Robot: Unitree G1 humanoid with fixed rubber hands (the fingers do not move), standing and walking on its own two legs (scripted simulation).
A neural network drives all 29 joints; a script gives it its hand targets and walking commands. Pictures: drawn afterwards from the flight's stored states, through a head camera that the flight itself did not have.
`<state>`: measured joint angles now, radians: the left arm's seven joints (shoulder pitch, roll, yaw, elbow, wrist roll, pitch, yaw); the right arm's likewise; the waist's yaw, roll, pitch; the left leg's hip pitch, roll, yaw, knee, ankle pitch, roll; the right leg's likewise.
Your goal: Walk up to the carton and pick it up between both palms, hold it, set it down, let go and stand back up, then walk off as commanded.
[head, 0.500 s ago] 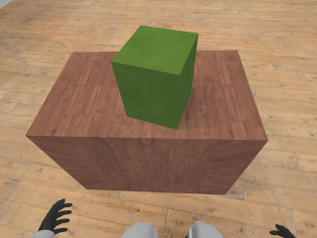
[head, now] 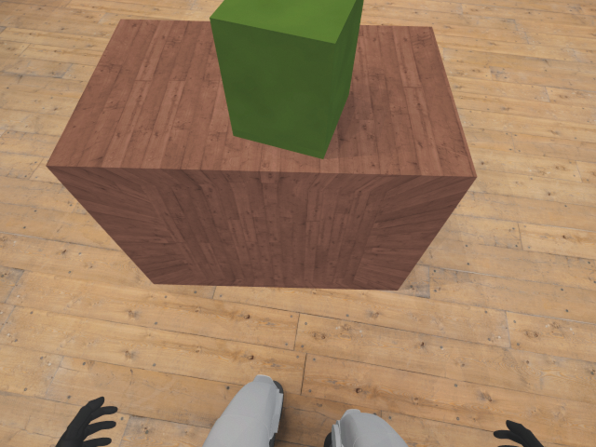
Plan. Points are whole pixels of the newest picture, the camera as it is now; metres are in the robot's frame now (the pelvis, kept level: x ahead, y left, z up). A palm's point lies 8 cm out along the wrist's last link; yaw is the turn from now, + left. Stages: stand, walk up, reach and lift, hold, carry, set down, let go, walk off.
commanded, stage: walk off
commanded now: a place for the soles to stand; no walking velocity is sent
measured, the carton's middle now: (293, 64) +0.75 +0.05 +0.02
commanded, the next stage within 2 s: stand in 0.90 s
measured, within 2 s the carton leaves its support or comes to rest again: neither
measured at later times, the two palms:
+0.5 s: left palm out of the picture +0.07 +0.30 -0.09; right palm out of the picture +0.03 -0.32 -0.07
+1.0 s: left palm out of the picture +0.09 +0.29 -0.07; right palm out of the picture +0.06 -0.31 -0.08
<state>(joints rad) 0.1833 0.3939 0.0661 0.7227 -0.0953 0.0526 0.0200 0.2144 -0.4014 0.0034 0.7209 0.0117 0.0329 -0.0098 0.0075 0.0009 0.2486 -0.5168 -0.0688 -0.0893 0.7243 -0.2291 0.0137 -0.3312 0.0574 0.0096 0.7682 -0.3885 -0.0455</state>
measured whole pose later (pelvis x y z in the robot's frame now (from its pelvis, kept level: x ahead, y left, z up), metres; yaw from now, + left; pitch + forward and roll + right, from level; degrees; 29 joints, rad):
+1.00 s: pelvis -0.04 -0.01 +0.01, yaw +1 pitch -2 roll +1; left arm 0.19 0.41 0.03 0.72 -0.09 -0.03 0.00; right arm 0.22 -0.36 0.00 0.88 0.01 -0.05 0.00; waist 0.01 -0.04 0.06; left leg -0.27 -0.06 -0.14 0.66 -0.35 -0.02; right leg -0.32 0.04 -0.01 0.68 -0.32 -0.05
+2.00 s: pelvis -0.05 -0.02 +0.02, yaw +2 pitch -1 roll +1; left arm 0.15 0.41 0.00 0.80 -0.09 -0.04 0.00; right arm 0.18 -0.36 0.00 0.99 0.01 -0.04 0.01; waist 0.01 -0.03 0.02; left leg -0.26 -0.06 -0.15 0.54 -0.27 -0.03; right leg -0.32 0.03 -0.01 0.59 -0.26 -0.05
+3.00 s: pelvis -0.05 -0.02 +0.02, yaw +2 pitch -1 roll +1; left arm 0.14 0.41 0.00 0.83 -0.09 -0.04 0.00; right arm 0.18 -0.36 0.00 1.01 0.01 -0.03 0.01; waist 0.01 -0.03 0.01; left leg -0.26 -0.06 -0.15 0.53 -0.26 -0.03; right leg -0.31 0.03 -0.01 0.58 -0.26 -0.05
